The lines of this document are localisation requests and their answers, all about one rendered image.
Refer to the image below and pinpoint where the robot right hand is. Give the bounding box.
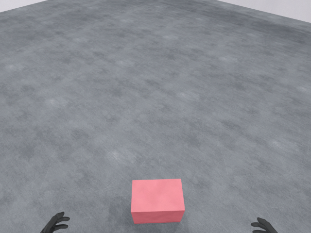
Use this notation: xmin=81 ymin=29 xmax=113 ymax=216
xmin=251 ymin=217 xmax=278 ymax=233

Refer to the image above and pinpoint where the robot left hand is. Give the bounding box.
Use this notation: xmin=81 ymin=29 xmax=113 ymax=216
xmin=40 ymin=212 xmax=70 ymax=233

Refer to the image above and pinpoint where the carton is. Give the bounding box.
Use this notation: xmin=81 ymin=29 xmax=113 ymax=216
xmin=131 ymin=179 xmax=185 ymax=224

